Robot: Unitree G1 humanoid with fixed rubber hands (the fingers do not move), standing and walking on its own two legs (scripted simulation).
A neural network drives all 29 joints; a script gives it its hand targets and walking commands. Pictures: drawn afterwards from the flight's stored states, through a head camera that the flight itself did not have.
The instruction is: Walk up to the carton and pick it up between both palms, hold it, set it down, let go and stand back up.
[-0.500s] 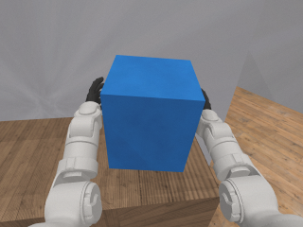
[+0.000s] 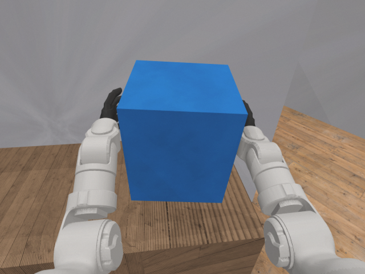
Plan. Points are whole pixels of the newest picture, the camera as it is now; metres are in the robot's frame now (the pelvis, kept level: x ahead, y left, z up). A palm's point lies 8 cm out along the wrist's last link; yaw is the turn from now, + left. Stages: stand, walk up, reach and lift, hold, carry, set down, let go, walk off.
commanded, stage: hold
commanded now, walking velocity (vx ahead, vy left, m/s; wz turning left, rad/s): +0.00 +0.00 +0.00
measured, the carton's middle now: (179, 132) +0.37 +0.00 +0.18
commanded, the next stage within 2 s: none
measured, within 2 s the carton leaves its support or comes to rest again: neither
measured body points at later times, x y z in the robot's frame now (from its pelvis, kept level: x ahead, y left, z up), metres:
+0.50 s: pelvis -0.01 +0.00 +0.00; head -0.10 +0.01 +0.44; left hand +0.37 +0.15 +0.22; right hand +0.37 -0.15 +0.19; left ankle +0.00 +0.14 -0.74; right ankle +0.03 -0.14 -0.74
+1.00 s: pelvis +0.00 +0.00 +0.00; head -0.09 +0.01 +0.44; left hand +0.38 +0.15 +0.22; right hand +0.37 -0.15 +0.19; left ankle +0.00 +0.14 -0.74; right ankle +0.03 -0.14 -0.74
